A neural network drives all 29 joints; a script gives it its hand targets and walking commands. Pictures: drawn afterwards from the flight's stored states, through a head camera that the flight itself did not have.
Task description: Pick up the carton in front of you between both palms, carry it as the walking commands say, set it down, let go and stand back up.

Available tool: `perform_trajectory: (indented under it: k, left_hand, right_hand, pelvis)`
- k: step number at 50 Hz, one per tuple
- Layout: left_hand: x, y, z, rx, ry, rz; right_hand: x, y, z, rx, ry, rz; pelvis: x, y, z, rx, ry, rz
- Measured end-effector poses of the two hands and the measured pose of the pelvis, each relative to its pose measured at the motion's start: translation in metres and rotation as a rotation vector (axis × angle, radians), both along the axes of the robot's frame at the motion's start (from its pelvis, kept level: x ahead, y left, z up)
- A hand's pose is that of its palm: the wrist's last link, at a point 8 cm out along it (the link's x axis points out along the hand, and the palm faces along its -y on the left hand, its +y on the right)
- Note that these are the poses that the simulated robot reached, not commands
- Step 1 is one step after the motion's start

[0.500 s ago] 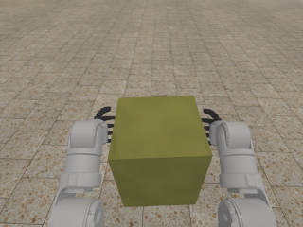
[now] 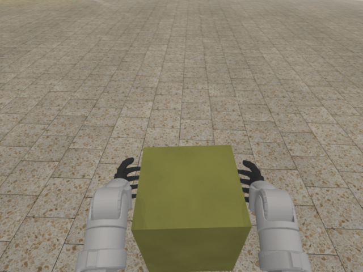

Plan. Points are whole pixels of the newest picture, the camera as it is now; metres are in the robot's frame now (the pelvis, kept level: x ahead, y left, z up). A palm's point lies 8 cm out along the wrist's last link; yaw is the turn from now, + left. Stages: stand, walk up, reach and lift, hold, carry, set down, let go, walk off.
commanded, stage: carry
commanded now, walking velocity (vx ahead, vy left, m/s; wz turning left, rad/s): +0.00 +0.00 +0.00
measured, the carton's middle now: (189, 210) +0.30 +0.00 -0.01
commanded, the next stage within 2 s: hold in 0.70 s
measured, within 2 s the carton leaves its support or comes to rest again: neither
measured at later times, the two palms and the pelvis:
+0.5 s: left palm (119, 206) +0.28 +0.15 +0.05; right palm (255, 209) +0.28 -0.15 +0.04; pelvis -0.01 +0.00 +0.00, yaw +0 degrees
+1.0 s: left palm (117, 205) +0.27 +0.15 +0.06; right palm (255, 204) +0.28 -0.15 +0.06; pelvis -0.01 +0.00 +0.01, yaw +1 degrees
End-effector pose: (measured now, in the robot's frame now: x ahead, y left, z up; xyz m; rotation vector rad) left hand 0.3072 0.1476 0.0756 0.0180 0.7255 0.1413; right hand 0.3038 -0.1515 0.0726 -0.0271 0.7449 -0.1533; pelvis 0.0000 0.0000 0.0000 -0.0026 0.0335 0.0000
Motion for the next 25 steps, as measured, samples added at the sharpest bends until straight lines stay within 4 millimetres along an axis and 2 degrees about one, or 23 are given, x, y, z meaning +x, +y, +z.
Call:
perform_trajectory:
  k: [7, 16, 25]
  left_hand:
    - [-0.016, -0.001, -0.016, 0.001, -0.036, 0.005]
    - [-0.024, 0.002, -0.031, 0.04, -0.051, -0.02]
    - [-0.028, 0.002, -0.028, 0.031, -0.092, -0.014]
  right_hand:
    - [-0.016, 0.0, -0.016, 0.009, -0.037, -0.015]
    - [-0.023, 0.003, -0.032, -0.034, -0.048, 0.032]
    - [-0.028, 0.003, -0.03, -0.031, -0.087, 0.024]
  pelvis:
    - [0.001, 0.0, 0.0, 0.0, -0.001, 0.001]
    - [-0.005, 0.0, 0.0, 0.0, -0.002, 0.003]
    - [-0.012, 0.0, 0.0, 0.001, 0.0, 0.005]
